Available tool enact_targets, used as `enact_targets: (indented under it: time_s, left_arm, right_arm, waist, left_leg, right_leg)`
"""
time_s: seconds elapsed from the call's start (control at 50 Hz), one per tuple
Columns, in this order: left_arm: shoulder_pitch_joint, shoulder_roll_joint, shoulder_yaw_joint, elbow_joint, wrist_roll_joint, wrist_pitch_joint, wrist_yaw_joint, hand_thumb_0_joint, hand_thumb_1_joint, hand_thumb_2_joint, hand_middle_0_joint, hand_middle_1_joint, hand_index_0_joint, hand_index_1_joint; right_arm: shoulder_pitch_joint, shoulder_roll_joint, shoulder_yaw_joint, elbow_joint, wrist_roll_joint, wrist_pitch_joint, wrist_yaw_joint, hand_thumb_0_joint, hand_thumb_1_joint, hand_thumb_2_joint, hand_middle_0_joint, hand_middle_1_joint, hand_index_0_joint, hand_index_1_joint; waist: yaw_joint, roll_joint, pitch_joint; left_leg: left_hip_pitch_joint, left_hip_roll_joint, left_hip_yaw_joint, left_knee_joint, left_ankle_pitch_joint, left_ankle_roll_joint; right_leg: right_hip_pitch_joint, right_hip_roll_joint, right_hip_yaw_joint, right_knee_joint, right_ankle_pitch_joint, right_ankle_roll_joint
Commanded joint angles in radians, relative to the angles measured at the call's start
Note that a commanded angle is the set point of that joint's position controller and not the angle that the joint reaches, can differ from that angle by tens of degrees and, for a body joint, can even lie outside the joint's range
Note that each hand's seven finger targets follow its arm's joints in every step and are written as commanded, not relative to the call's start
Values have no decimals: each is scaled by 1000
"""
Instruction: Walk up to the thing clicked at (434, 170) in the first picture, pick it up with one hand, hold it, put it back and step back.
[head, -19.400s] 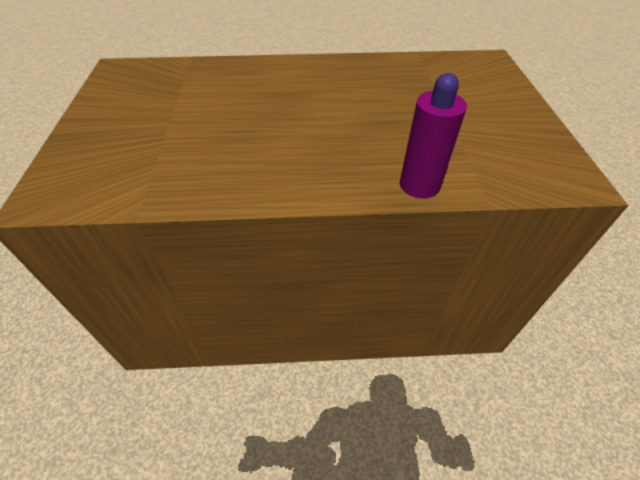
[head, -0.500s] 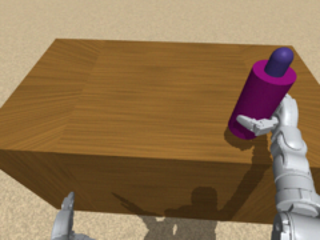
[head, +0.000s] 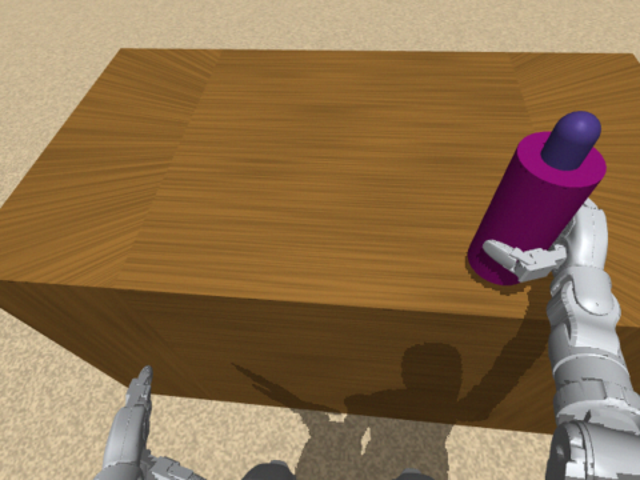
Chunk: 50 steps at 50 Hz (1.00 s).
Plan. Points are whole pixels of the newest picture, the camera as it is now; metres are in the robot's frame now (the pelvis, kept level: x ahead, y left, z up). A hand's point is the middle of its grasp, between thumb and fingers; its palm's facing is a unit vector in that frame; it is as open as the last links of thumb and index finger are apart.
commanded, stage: lower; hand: right
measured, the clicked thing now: (533, 202) +0.42 -0.21 +0.11
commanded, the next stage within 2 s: loosen in 0.62 s
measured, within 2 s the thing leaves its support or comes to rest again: rests again in 0.44 s
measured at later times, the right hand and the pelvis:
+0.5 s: hand (517, 241) +0.41 -0.22 +0.04, palm faces +0.18 +0.98 +0.03, open 11.4 cm; pelvis +0.00 -0.01 -0.02, yaw +0 degrees
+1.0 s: hand (518, 244) +0.41 -0.22 +0.03, palm faces +0.19 +0.98 +0.02, open 11.5 cm; pelvis -0.01 +0.00 -0.03, yaw +0 degrees
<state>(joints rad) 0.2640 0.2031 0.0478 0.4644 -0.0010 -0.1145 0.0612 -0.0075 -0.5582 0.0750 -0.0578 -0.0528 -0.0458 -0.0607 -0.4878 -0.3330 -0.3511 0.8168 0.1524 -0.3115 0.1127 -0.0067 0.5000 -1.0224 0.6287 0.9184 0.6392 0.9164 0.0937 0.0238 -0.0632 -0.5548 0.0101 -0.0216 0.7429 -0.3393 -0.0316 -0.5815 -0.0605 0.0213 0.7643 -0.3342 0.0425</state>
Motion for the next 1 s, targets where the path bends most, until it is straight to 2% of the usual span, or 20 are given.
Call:
enact_targets:
  time_s: [0.0,0.1,0.14,0.2,0.26,0.32,0.36,0.38,0.44,0.46,0.5,0.56,0.62,0.68,0.7,0.72,0.78,0.9,0.92,0.98]
  left_arm:
    - [-24,166,80,-203,1,-49,13,0,-574,74,-55,-51,-41,-66]
    - [-2,176,98,-243,2,-44,6,0,-578,77,-56,-51,-40,-68]
    - [31,126,59,-242,2,-36,-3,0,-575,75,-54,-50,-39,-66]
    - [19,162,90,-272,5,-37,1,0,-581,79,-56,-51,-38,-69]
    - [20,126,59,-291,6,-35,-8,0,-583,81,-56,-50,-36,-70]
    - [55,161,96,-272,6,-23,-7,0,-579,76,-55,-48,-37,-66]
    - [22,163,88,-345,6,-27,-8,0,-579,76,-56,-50,-39,-67]
    - [21,184,113,-360,6,-28,-4,0,-582,79,-57,-51,-38,-70]
    - [73,115,58,-326,6,-17,-17,0,-581,78,-54,-48,-36,-67]
    - [11,131,69,-401,5,-24,-15,0,-584,79,-55,-47,-35,-68]
    - [45,170,101,-384,6,-17,-9,0,-583,78,-55,-47,-35,-68]
    - [67,140,77,-380,7,-15,-16,0,-582,77,-54,-47,-35,-66]
    - [105,179,114,-401,10,-10,-11,0,-576,71,-53,-46,-37,-62]
    - [128,143,86,-399,11,-5,-17,0,-584,75,-55,-47,-34,-67]
    - [117,178,121,-429,10,-5,-15,0,-578,69,-53,-45,-35,-62]
    - [121,175,115,-431,11,-3,-16,0,-577,72,-62,-53,-48,-67]
    - [126,149,93,-462,11,8,-23,0,-533,41,-50,-52,-54,-47]
    - [133,152,98,-478,7,18,-26,0,-531,41,-49,-53,-58,-44]
    - [122,154,96,-494,5,19,-27,0,-555,58,-50,-46,-45,-50]
    - [126,172,108,-526,4,21,-26,0,-570,70,-53,-49,-40,-62]
  right_arm:
    - [-373,-214,-31,-223,18,-86,2,0,-39,-1269,1217,1389,1270,1390]
    - [-385,-220,-38,-245,10,-99,-3,0,-27,-1261,1201,1377,1254,1377]
    - [-361,-180,-22,-212,10,-99,0,0,-37,-1275,1223,1397,1275,1398]
    - [-381,-217,-41,-229,3,-106,-6,0,-32,-1260,1206,1378,1257,1379]
    - [-384,-177,-21,-233,3,-112,-1,0,-34,-1277,1220,1397,1273,1398]
    - [-357,-221,-50,-204,-5,-108,-8,0,-58,-1267,1222,1388,1270,1388]
    - [-385,-204,-41,-256,-1,-112,-6,0,-51,-1276,1220,1394,1271,1395]
    - [-396,-209,-40,-253,-1,-116,-9,0,-45,-1278,1221,1397,1273,1397]
    - [-353,-181,-42,-215,-4,-113,-7,0,-51,-1281,1240,1408,1289,1408]
    - [-387,-178,-32,-254,-5,-121,-9,0,-43,-1286,1237,1411,1288,1412]
    - [-375,-198,-41,-221,-7,-121,-14,0,-34,-1270,1224,1395,1274,1396]
    - [-376,-184,-40,-246,-6,-128,-9,0,-44,-1277,1230,1402,1280,1402]
    - [-350,-180,-37,-209,-12,-121,-18,0,-75,-1273,1238,1399,1284,1399]
    - [-317,-149,-29,-191,-9,-119,-16,0,-35,-1264,1219,1390,1268,1391]
    - [-331,-168,-49,-205,-9,-121,-18,0,-32,-1272,1224,1399,1274,1400]
    - [-310,-176,-53,-184,-16,-114,-21,0,43,-1276,1208,1396,1271,1397]
    - [-314,-154,-37,-193,-22,-109,-10,0,71,-1036,1119,1156,1153,1157]
    - [-353,-176,-50,-193,-27,-99,-7,0,200,-671,1060,913,1076,914]
    - [-357,-176,-45,-204,-25,-97,-5,0,230,-709,980,905,996,906]
    - [-352,-152,-26,-208,-27,-88,-3,0,144,-771,1065,985,1088,986]
  waist:
    - [6,-65,-358]
    - [1,-78,-378]
    - [4,-73,-342]
    - [9,-83,-388]
    - [5,-106,-377]
    - [-1,-101,-366]
    - [6,-86,-409]
    - [16,-91,-410]
    - [1,-90,-377]
    - [7,-74,-417]
    - [16,-68,-391]
    - [4,-93,-376]
    - [21,-78,-387]
    - [16,-84,-351]
    - [24,-66,-390]
    - [13,-58,-384]
    - [10,-47,-391]
    - [15,-45,-374]
    - [16,-42,-371]
    - [25,-43,-376]
  left_leg:
    - [84,-25,49,-69,247,23]
    - [54,-24,46,-42,249,27]
    - [48,-21,43,-39,238,26]
    - [42,-22,44,-17,263,25]
    - [7,-23,47,-4,222,30]
    - [7,-19,37,4,209,30]
    - [2,-22,37,8,202,30]
    - [1,-25,45,14,209,30]
    - [-16,-20,39,29,212,29]
    - [0,-20,38,34,215,29]
    - [-25,-23,41,34,174,30]
    - [-53,-22,38,43,141,33]
    - [-56,-25,45,57,158,32]
    - [-80,-25,46,67,151,32]
    - [-85,-24,48,76,169,31]
    - [-78,-22,44,82,192,31]
    - [-54,-17,39,90,213,28]
    - [-77,-12,26,83,137,28]
    - [-83,-16,32,86,127,29]
    - [-102,-18,36,91,115,31]
  right_leg:
    - [205,39,-27,-70,203,-43]
    - [204,37,-26,-44,218,-41]
    - [164,43,-30,-35,193,-44]
    - [179,40,-28,-14,226,-43]
    - [167,36,-22,-12,203,-37]
    - [119,43,-31,3,160,-43]
    - [139,39,-26,9,156,-43]
    - [147,38,-22,11,168,-41]
    - [94,42,-27,31,169,-45]
    - [103,41,-25,33,171,-45]
    - [92,39,-23,31,122,-46]
    - [71,38,-21,34,92,-44]
    - [79,39,-21,44,110,-42]
    - [51,38,-20,53,110,-41]
    - [64,36,-16,62,132,-43]
    - [53,39,-21,71,158,-44]
    - [25,44,-26,88,168,-48]
    - [-12,45,-29,93,74,-52]
    - [-10,43,-25,87,69,-52]
    - [-1,42,-24,87,55,-50]
